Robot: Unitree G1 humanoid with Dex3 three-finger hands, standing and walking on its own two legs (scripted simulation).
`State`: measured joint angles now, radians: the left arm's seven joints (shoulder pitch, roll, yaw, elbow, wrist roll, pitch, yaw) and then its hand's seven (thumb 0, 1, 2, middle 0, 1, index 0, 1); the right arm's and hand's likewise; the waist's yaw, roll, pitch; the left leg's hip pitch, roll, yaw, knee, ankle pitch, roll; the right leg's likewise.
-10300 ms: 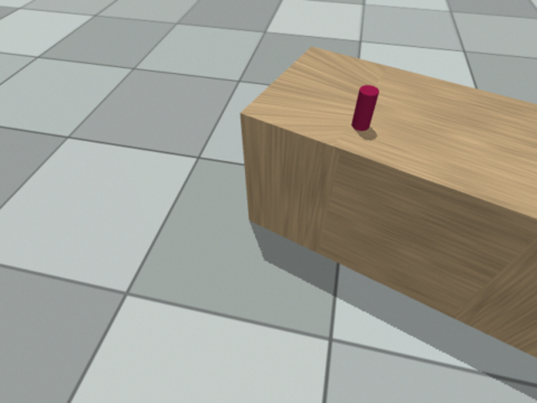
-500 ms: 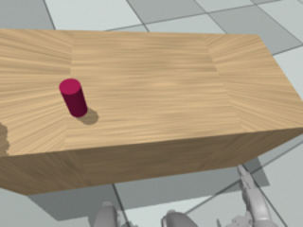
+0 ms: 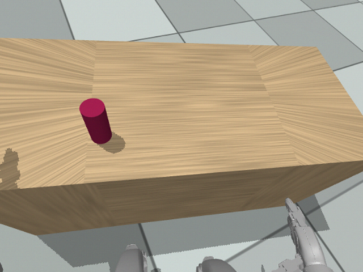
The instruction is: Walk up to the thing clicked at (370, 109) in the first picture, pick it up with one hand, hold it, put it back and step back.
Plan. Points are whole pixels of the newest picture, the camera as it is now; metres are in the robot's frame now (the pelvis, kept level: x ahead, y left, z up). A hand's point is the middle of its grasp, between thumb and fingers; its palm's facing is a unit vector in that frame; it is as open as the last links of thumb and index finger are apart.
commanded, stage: go down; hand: left
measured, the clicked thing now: (97, 122) +0.48 +0.20 -0.04
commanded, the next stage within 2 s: approach in 0.62 s
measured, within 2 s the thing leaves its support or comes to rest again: neither
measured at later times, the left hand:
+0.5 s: hand out of the picture +0.37 +0.39 +0.09, palm faces +0.24 -0.97 +0.02, open 17.6 cm
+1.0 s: hand (5, 132) +0.40 +0.35 +0.04, palm faces +0.17 -0.98 +0.05, open 17.6 cm
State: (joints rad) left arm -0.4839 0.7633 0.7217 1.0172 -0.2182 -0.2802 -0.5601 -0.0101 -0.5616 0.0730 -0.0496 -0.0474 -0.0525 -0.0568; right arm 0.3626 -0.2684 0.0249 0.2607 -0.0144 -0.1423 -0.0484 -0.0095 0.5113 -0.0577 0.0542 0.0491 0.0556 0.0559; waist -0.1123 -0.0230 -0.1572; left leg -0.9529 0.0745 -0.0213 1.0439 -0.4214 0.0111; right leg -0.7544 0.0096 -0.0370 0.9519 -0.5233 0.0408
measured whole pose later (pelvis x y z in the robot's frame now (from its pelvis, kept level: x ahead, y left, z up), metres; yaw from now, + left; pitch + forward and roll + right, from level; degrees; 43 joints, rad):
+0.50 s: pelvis -0.01 +0.00 +0.00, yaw +0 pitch +18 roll -5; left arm -0.54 0.81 0.71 1.07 -0.21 -0.30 -0.57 -0.01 -0.59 0.05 -0.06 -0.05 -0.07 -0.06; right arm 0.35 -0.28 0.01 0.28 -0.01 -0.14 -0.06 -0.01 0.50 -0.06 0.06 0.05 0.06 0.06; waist -0.13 -0.03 -0.15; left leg -0.95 0.07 -0.03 1.04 -0.40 0.01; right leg -0.76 0.01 -0.04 0.95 -0.51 0.04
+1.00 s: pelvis -0.01 +0.00 -0.01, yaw +0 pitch +20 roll -5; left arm -0.59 0.74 0.60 1.14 -0.21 -0.33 -0.52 -0.01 -0.59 0.05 -0.06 -0.06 -0.05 -0.07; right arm 0.35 -0.27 0.04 0.19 -0.02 -0.14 -0.03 -0.01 0.53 -0.05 0.05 0.05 0.05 0.06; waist -0.14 -0.03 -0.15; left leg -1.01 0.07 -0.03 1.07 -0.41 0.01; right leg -0.82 0.01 -0.04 0.99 -0.52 0.04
